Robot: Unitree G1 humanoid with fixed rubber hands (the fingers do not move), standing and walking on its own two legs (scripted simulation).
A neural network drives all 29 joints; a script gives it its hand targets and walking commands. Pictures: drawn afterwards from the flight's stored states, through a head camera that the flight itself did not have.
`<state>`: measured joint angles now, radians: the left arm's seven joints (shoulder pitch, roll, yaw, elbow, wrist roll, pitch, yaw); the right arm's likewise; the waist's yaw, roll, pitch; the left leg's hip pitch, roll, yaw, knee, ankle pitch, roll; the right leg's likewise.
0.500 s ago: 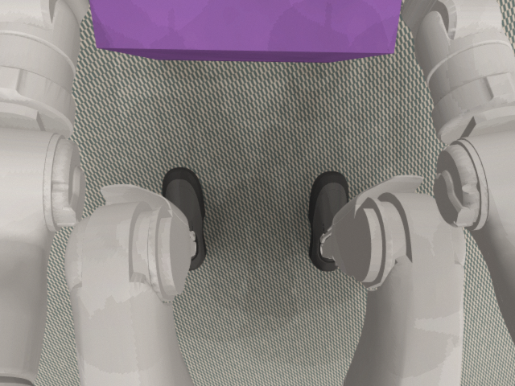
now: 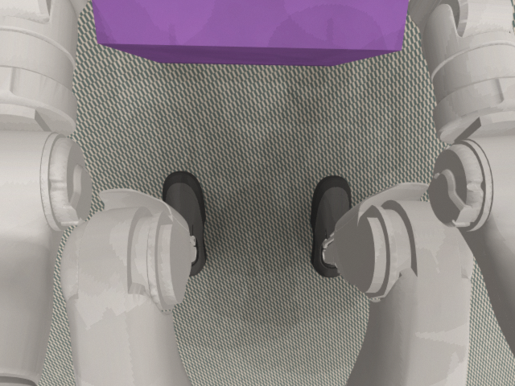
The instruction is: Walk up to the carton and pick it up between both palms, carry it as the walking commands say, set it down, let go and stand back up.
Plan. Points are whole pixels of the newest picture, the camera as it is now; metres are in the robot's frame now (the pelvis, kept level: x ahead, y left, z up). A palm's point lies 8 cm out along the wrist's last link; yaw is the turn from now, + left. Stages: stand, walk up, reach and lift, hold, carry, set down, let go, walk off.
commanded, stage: reach and lift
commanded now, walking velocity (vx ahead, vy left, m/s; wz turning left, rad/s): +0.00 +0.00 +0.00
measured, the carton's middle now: out of the picture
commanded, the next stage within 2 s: none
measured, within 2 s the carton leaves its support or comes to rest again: leaves its support in 0.14 s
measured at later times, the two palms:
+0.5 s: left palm out of the picture +0.57 +0.22 -0.10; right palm out of the picture +0.57 -0.15 -0.10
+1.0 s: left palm out of the picture +0.55 +0.22 -0.04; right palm out of the picture +0.56 -0.15 -0.04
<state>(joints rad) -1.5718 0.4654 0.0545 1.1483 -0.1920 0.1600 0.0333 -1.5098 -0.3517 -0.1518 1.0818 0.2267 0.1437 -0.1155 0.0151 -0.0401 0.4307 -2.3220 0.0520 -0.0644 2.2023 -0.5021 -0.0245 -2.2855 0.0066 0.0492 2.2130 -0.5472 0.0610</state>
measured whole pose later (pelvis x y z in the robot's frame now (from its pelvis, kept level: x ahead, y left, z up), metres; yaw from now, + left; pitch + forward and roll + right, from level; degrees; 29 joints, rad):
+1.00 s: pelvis +0.01 +0.00 +0.07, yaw +1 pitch +47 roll -2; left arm -1.31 0.32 0.30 0.85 0.06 0.35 -0.01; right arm -1.24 -0.17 -0.42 0.74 -0.04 0.34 -0.06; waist -0.01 -0.02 0.02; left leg -2.29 0.03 -0.06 1.95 -0.49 -0.03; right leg -2.24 -0.01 0.03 1.96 -0.54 0.05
